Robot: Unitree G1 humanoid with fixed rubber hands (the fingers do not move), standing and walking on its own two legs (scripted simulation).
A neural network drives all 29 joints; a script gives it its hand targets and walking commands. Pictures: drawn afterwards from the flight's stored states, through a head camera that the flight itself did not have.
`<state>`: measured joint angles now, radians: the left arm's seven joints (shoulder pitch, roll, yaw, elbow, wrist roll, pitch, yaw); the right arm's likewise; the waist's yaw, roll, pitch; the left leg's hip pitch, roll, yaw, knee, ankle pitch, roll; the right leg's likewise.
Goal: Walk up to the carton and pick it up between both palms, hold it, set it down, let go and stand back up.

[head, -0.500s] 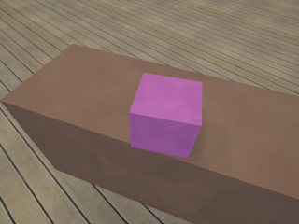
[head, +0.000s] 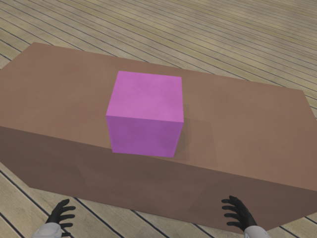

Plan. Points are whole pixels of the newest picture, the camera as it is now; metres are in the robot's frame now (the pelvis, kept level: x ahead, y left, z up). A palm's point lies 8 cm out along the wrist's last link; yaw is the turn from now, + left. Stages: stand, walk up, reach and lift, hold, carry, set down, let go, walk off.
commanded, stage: reach and lift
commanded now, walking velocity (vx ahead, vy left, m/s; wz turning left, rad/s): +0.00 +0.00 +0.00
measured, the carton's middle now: (146, 115) +0.47 +0.05 +0.00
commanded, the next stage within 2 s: none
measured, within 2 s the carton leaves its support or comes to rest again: neither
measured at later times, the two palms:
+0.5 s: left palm (50, 216) +0.18 +0.26 -0.06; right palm (236, 210) +0.21 -0.20 -0.05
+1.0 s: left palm (56, 200) +0.21 +0.25 -0.02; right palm (237, 207) +0.21 -0.19 -0.01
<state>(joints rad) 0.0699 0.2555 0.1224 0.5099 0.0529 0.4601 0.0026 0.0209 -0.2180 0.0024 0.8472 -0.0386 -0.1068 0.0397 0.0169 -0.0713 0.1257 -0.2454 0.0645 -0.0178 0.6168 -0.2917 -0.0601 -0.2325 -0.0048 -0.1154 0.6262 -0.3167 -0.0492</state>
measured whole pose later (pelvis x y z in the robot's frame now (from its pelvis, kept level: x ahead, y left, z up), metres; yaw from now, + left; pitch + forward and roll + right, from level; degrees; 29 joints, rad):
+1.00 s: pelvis +0.05 +0.03 +0.02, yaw -3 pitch -5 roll -1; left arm 0.31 0.17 0.03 0.33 -0.03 -0.03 0.02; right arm 0.28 -0.16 0.00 0.54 0.10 -0.30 0.01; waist 0.05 -0.03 0.03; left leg -0.01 0.05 0.06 0.32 -0.22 -0.02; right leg 0.00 0.00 -0.03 0.28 -0.20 0.00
